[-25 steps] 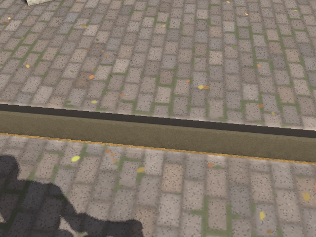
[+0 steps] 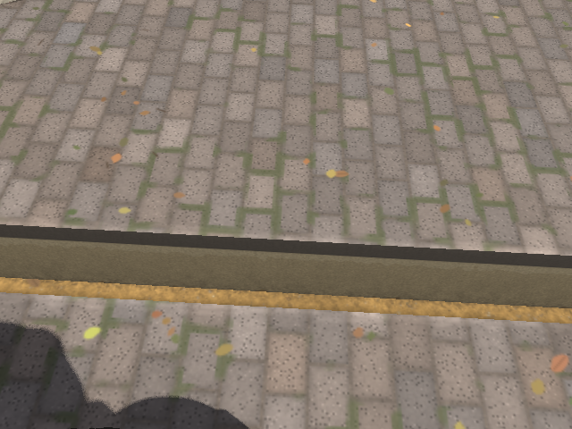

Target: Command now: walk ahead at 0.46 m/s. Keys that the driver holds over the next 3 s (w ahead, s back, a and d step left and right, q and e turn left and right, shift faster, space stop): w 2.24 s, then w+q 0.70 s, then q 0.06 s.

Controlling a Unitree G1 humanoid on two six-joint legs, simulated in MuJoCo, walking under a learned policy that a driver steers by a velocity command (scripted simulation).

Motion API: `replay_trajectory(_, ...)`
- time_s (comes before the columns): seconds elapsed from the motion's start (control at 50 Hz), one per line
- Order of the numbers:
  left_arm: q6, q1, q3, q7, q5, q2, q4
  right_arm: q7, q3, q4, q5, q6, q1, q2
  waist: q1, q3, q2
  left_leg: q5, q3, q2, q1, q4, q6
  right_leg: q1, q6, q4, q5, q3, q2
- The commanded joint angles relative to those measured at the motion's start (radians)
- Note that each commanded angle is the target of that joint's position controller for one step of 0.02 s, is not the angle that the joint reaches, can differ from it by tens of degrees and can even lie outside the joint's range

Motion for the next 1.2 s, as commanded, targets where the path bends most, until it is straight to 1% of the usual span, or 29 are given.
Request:
replay_trajectory(0.02, -0.02, -0.169, -0.005, -0.018, -0.007, 0.037, -0.117, -0.01, -0.04, -0.032, 0.011, -0.002, 0.03, -0.193, 0.001, 0.108, 0.119, 0.31, -0.108, 0.256, -0.103, -0.081, 0.148, 0.027, -0.015, -0.102, 0.065, -0.025, 0.04)
replay_trajectory(0.08, -0.022, -0.124, 0.012, -0.027, -0.005, 0.085, -0.116, -0.013, -0.047, -0.037, 0.014, 0.009, 0.013, -0.203, 0.061, 0.054, 0.13, 0.579, -0.093, 0.292, 0.0, 0.033, 0.121, 0.099, -0.065, -0.132, -0.007, -0.024, 0.066)
replay_trajectory(0.12, -0.018, 0.104, 0.048, -0.015, -0.002, 0.144, -0.053, -0.015, -0.048, -0.046, 0.007, 0.024, -0.008, -0.205, 0.19, -0.104, 0.146, 0.886, -0.042, 0.245, -0.023, 0.313, 0.085, 0.402, -0.119, -0.128, -0.032, -0.073, 0.126)
replay_trajectory(0.14, -0.012, 0.273, 0.066, -0.002, 0.007, 0.189, -0.01, -0.018, -0.037, -0.062, -0.004, 0.027, -0.003, -0.183, 0.259, -0.219, 0.103, 0.726, -0.023, 0.202, -0.208, 0.575, 0.051, 0.692, -0.164, -0.094, -0.016, 0.023, 0.031)
replay_trajectory(0.16, -0.007, 0.364, 0.084, 0.0, 0.025, 0.285, 0.011, -0.009, 0.001, -0.081, -0.011, 0.011, 0.149, -0.04, 0.19, -0.406, -0.163, 0.115, -0.014, 0.019, -0.593, 1.008, -0.016, 1.073, -0.334, -0.152, -0.224, 0.517, -0.256)
replay_trajectory(0.18, -0.006, 0.369, 0.058, -0.006, 0.015, 0.203, 0.014, -0.004, -0.008, -0.063, 0.009, -0.015, 0.132, -0.085, 0.211, -0.474, -0.192, -0.271, -0.172, -0.023, -0.693, 1.154, -0.004, 1.051, -0.352, -0.341, -0.35, 0.782, -0.316)
replay_trajectory(0.2, -0.007, 0.281, 0.041, -0.008, 0.009, 0.159, 0.014, -0.002, -0.038, -0.111, 0.038, -0.026, 0.008, -0.177, 0.197, -0.26, -0.141, -0.234, -0.16, 0.034, -0.79, 1.205, 0.011, 0.895, -0.292, -0.373, -0.381, 0.635, -0.275)
replay_trajectory(0.24, -0.011, 0.145, 0.023, -0.007, 0.017, 0.104, -0.002, -0.014, -0.041, -0.139, 0.026, -0.032, -0.09, -0.165, 0.133, -0.081, -0.015, -0.069, -0.108, 0.13, -0.755, 1.095, 0.021, 0.594, -0.243, -0.427, -0.27, 0.388, -0.19)
replay_trajectory(0.28, -0.022, 0.094, 0.016, -0.011, 0.035, 0.073, -0.002, -0.017, -0.044, -0.125, 0.017, -0.008, -0.045, -0.122, 0.074, -0.053, -0.052, 0.007, -0.115, 0.174, -0.648, 1.013, 0.016, 0.456, -0.233, -0.486, -0.202, 0.279, -0.127)
replay_trajectory(0.36, -0.036, 0.152, 0.028, 0.001, 0.027, 0.11, 0.042, -0.023, -0.04, -0.163, 0.006, 0.022, -0.121, -0.098, 0.069, 0.017, -0.03, 0.119, -0.107, 0.198, -0.732, 0.857, -0.02, 0.401, -0.264, -0.56, -0.169, 0.21, -0.122)
replay_trajectory(0.4, -0.03, 0.197, 0.029, 0.012, 0.026, 0.117, 0.061, -0.019, -0.042, -0.186, -0.006, 0.019, -0.19, -0.1, 0.087, 0.027, -0.011, 0.235, -0.107, 0.197, -0.8, 0.747, -0.035, 0.452, -0.255, -0.561, -0.123, 0.185, -0.12)
replay_trajectory(0.5, -0.012, 0.276, 0.029, 0.029, 0.015, 0.136, 0.089, 0.011, -0.026, -0.229, -0.003, -0.004, -0.349, -0.074, 0.143, 0.05, -0.009, 0.441, -0.057, 0.151, -0.759, 0.478, -0.037, 0.491, -0.21, -0.546, -0.065, 0.085, -0.088)
replay_trajectory(0.58, 0.013, 0.366, 0.034, 0.032, 0.0, 0.147, 0.132, 0.044, -0.018, -0.277, 0.008, -0.016, -0.451, -0.072, 0.179, 0.075, -0.005, 0.391, -0.048, 0.129, -0.779, 0.361, -0.022, 0.615, -0.205, -0.483, -0.061, 0.087, -0.136)
replay_trajectory(0.64, 0.03, 0.358, 0.044, 0.037, 0.003, 0.172, 0.14, 0.068, -0.032, -0.309, 0.014, -0.032, -0.446, -0.104, 0.145, 0.049, -0.026, 0.279, -0.042, 0.098, -0.721, 0.314, 0.012, 0.704, -0.175, -0.421, 0.101, 0.102, -0.168)
replay_trajectory(0.68, 0.039, 0.316, 0.045, 0.041, 0.011, 0.179, 0.133, 0.058, -0.057, -0.274, 0.012, -0.029, -0.275, -0.152, 0.051, -0.056, -0.049, 0.238, 0.002, 0.047, -0.503, 0.296, 0.05, 0.718, -0.141, -0.246, 0.381, 0.066, -0.135)
replay_trajectory(0.7, 0.043, 0.316, 0.033, 0.044, 0.027, 0.159, 0.12, 0.046, -0.081, -0.229, -0.002, -0.027, -0.1, -0.211, -0.016, -0.203, -0.02, 0.302, -0.047, 0.098, -0.222, 0.362, 0.083, 0.619, -0.111, -0.016, 0.344, 0.024, -0.08)
replay_trajectory(0.72, 0.033, 0.444, 0.001, 0.039, 0.025, 0.046, 0.105, 0.041, -0.106, -0.215, -0.021, -0.024, 0.013, -0.302, 0.002, -0.381, 0.176, 0.139, -0.438, 0.328, 0.202, 0.348, 0.235, 0.226, -0.041, 0.401, 0.038, -0.03, 0.057)
replay_trajectory(0.74, 0.008, 0.446, -0.01, 0.035, 0.025, 0.028, 0.126, 0.048, -0.095, -0.191, 0.004, -0.022, 0.066, -0.249, -0.013, -0.458, 0.33, -0.011, -0.751, 0.398, 0.318, 0.163, 0.297, 0.019, -0.024, 0.616, -0.541, 0.068, 0.168)
replay_trajectory(0.76, -0.012, 0.372, 0.017, 0.029, -0.007, 0.125, 0.106, 0.048, -0.073, -0.192, 0.009, -0.02, 0.029, -0.188, -0.021, -0.337, 0.259, -0.069, -0.666, 0.386, 0.249, 0.133, 0.248, -0.1, -0.04, 0.716, -0.528, 0.127, 0.107)
replay_trajectory(0.78, -0.022, 0.293, 0.02, 0.034, -0.021, 0.144, 0.084, 0.043, -0.067, -0.212, 0.0, -0.019, -0.051, -0.175, 0.002, -0.223, 0.165, 0.015, -0.539, 0.365, 0.091, 0.12, 0.214, -0.1, -0.047, 0.721, -0.453, 0.095, 0.058)
replay_trajectory(0.8, -0.024, 0.252, 0.02, 0.042, -0.004, 0.136, 0.076, 0.043, -0.064, -0.22, -0.009, -0.02, -0.13, -0.164, 0.036, -0.13, 0.104, 0.161, -0.433, 0.334, -0.074, 0.094, 0.202, -0.074, -0.038, 0.661, -0.369, 0.073, 0.015)
replay_trajectory(0.84, 0.003, 0.284, 0.027, 0.047, 0.011, 0.107, 0.092, 0.054, -0.051, -0.234, -0.029, -0.025, -0.218, -0.106, 0.107, -0.075, 0.11, 0.328, -0.29, 0.274, -0.284, 0.053, 0.186, 0.072, -0.033, 0.542, -0.316, 0.087, -0.04)
replay_trajectory(0.92, 0.032, 0.214, 0.023, 0.068, 0.028, 0.086, 0.073, 0.036, -0.068, -0.205, -0.021, -0.04, -0.208, -0.15, 0.119, -0.04, 0.105, 0.381, -0.191, 0.259, -0.323, -0.045, 0.217, 0.086, -0.013, 0.296, -0.227, 0.083, -0.056)
replay_trajectory(0.96, 0.025, 0.156, 0.009, 0.052, 0.05, 0.044, 0.056, 0.02, -0.081, -0.175, -0.031, -0.025, -0.17, -0.178, 0.104, -0.096, 0.073, 0.545, -0.128, 0.241, -0.27, -0.032, 0.218, 0.119, -0.001, 0.251, -0.102, 0.049, -0.045)
replay_trajectory(1.0, 0.019, 0.131, 0.009, 0.043, 0.039, 0.05, 0.053, 0.016, -0.084, -0.167, -0.023, -0.016, -0.161, -0.178, 0.099, -0.088, 0.076, 0.568, -0.079, 0.223, -0.251, -0.031, 0.21, 0.118, 0.006, 0.216, -0.052, 0.032, -0.034)
replay_trajectory(1.02, 0.015, 0.197, 0.028, 0.034, 0.034, 0.083, 0.096, 0.022, -0.094, -0.158, -0.049, -0.02, -0.109, -0.198, 0.096, -0.152, 0.059, 0.62, -0.089, 0.261, -0.223, 0.018, 0.23, 0.16, 0.011, 0.369, 0.049, 0.016, -0.017)
replay_trajectory(1.08, 0.017, 0.135, 0.038, 0.025, 0.007, 0.099, 0.073, 0.024, -0.087, -0.129, -0.017, -0.008, -0.04, -0.165, 0.08, -0.062, 0.08, 0.494, -0.157, 0.295, -0.095, 0.074, 0.24, -0.09, -0.017, 0.419, -0.096, 0.055, -0.045)
replay_trajectory(1.16, 0.0, 0.074, 0.037, -0.007, 0.005, 0.077, 0.047, 0.003, -0.08, -0.131, -0.011, 0.004, -0.016, -0.144, 0.074, -0.021, 0.141, 0.416, -0.196, 0.314, -0.043, 0.113, 0.252, -0.167, -0.029, 0.457, -0.178, 0.0, -0.044)
replay_trajectory(1.2, -0.014, 0.136, 0.048, -0.015, 0.015, 0.086, 0.07, -0.009, -0.083, -0.159, -0.017, 0.011, -0.103, -0.171, 0.126, -0.043, 0.143, 0.634, -0.115, 0.275, -0.176, 0.202, 0.222, 0.038, -0.03, 0.41, -0.147, -0.062, 0.004)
